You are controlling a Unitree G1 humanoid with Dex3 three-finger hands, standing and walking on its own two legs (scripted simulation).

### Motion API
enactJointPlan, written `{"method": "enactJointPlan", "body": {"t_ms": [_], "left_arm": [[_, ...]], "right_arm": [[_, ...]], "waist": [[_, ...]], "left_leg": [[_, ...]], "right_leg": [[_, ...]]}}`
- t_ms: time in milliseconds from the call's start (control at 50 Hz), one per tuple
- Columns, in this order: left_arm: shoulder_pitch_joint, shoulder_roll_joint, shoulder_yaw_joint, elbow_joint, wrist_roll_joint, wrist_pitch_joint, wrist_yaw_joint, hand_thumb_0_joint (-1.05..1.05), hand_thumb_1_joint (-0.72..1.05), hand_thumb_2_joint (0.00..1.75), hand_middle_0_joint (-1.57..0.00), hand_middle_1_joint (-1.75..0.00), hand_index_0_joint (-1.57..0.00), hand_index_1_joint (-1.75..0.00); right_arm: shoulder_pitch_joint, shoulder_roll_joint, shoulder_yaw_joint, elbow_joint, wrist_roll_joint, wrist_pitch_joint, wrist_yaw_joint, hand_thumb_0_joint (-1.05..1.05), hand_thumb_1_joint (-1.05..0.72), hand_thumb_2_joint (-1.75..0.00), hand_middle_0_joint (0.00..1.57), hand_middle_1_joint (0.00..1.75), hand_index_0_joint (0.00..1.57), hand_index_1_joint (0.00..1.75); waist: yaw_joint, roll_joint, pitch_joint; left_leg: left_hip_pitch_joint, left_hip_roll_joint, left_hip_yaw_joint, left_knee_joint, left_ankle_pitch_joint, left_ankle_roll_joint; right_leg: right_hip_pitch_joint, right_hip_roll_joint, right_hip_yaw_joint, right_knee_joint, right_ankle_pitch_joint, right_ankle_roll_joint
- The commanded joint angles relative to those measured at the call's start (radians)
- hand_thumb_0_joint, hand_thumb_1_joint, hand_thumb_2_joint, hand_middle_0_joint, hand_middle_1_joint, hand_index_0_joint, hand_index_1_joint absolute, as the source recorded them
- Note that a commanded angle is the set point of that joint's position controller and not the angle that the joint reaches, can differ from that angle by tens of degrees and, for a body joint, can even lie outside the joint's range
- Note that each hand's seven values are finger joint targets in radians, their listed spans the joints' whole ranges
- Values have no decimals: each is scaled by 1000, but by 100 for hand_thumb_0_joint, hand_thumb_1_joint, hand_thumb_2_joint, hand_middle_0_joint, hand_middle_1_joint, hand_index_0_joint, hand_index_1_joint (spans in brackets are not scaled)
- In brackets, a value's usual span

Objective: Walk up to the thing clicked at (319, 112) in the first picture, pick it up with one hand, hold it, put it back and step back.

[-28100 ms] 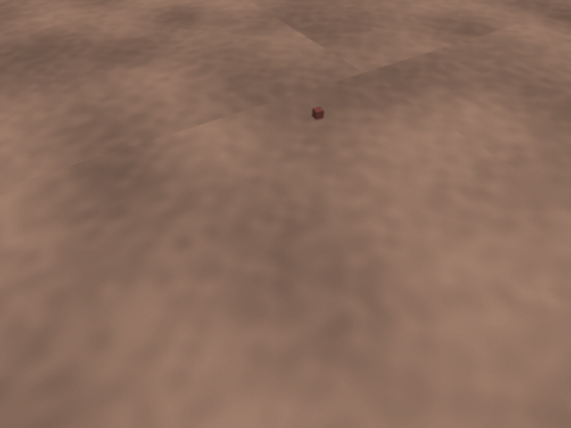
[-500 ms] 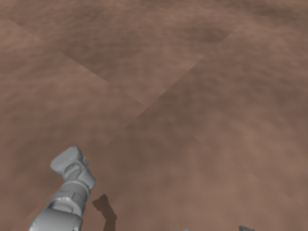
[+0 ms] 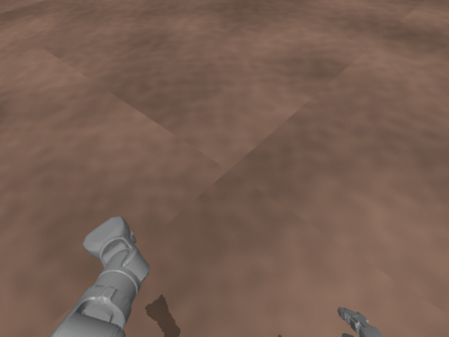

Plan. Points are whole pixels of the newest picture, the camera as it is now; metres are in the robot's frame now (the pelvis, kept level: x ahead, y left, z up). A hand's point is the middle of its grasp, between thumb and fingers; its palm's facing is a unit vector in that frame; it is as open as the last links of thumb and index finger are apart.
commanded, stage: hold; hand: left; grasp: from above
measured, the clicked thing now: (122, 259) +0.32 +0.25 -0.10
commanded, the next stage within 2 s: crouch in 1.38 s
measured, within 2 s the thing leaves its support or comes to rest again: neither
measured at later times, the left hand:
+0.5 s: hand (121, 250) +0.31 +0.22 -0.03, palm faces -0.30 -0.32 -0.90, open 7.1 cm
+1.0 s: hand (117, 256) +0.29 +0.22 -0.01, palm faces -0.30 -0.31 -0.90, open 6.9 cm
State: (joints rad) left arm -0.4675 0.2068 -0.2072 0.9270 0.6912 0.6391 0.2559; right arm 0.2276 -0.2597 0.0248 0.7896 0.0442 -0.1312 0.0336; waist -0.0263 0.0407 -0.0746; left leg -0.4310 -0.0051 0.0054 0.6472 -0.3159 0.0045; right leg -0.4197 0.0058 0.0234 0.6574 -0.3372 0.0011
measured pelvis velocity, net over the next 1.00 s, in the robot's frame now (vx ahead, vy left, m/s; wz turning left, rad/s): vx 0.00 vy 0.00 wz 0.00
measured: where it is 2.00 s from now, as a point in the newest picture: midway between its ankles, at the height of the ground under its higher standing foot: outside the picture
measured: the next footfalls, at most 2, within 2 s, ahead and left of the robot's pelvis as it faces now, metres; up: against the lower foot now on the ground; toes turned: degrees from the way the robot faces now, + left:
none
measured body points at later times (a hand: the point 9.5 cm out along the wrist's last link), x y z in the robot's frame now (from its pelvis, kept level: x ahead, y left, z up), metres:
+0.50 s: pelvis +0.01 +0.00 +0.01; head +0.01 -0.03 +0.46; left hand +0.32 +0.23 +0.02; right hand +0.15 -0.24 -0.11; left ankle +0.01 +0.12 -0.72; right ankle +0.00 -0.12 -0.72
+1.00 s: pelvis +0.00 +0.00 +0.01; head -0.01 -0.03 +0.46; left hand +0.30 +0.23 +0.04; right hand +0.17 -0.23 -0.09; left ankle +0.01 +0.12 -0.72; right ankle +0.00 -0.12 -0.72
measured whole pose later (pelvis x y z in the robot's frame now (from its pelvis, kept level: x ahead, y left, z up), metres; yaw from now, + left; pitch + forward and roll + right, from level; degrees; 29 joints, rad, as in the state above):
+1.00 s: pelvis +0.00 +0.00 +0.01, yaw +0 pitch +1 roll +0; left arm -0.33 0.23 -0.31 0.61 0.74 0.75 0.07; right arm 0.17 -0.26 0.05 0.73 0.06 -0.11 0.03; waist 0.02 0.06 -0.05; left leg -0.28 0.00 0.00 0.54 -0.27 0.00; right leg -0.27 0.01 0.02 0.55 -0.29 0.00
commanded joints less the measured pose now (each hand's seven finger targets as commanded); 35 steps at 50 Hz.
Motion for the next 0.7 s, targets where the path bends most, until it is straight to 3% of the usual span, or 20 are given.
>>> {"method": "enactJointPlan", "body": {"t_ms": [0, 100, 140, 380, 560, 680], "left_arm": [[-376, 157, 13, -188, 31, 20, 35, 0, 59, 25, -100, -38, -102, -36], [-351, 163, 5, -221, 37, 37, 12, 0, 54, 26, -97, -37, -99, -35], [-359, 170, 3, -235, 44, 43, 0, 0, 55, 27, -98, -38, -99, -37], [-295, 164, -13, -275, 52, 80, -39, 0, 51, 32, -93, -45, -95, -44], [-287, 190, -12, -367, 73, 93, -64, 0, 49, 35, -92, -45, -93, -44], [-275, 177, -32, -418, 75, 100, -99, 0, 55, 39, -97, -48, -97, -47]], "right_arm": [[-58, -128, -36, -119, 11, -45, 5, 0, -90, -90, 20, 30, 20, 30], [-65, -127, -32, -129, 13, -43, 12, 0, -91, -90, 20, 30, 20, 30], [-68, -128, -32, -128, 13, -41, 15, 0, -91, -90, 20, 30, 20, 30], [-100, -122, -24, -150, 15, -41, 20, 0, -91, -90, 20, 30, 20, 30], [-134, -118, -19, -169, 20, -39, 17, 0, -91, -91, 20, 30, 20, 30], [-149, -116, -18, -182, 23, -36, 13, 0, -91, -91, 20, 30, 20, 30]], "waist": [[0, -46, -234], [17, -42, -273], [9, -51, -268], [19, -67, -219], [35, -41, -250], [36, -38, -233]], "left_leg": [[136, -9, 4, -103, 211, 2], [166, -11, 6, -98, 294, 6], [167, -12, 8, -96, 312, 11], [186, -10, 8, -128, 306, 13], [224, -11, 10, -140, 323, 19], [233, -14, 10, -150, 309, 20]], "right_leg": [[107, 26, -16, -108, 224, -6], [163, 26, -17, -109, 303, -7], [163, 25, -14, -116, 331, -2], [188, 27, -20, -144, 322, -5], [214, 24, -17, -156, 339, -4], [209, 22, -17, -172, 325, -3]]}}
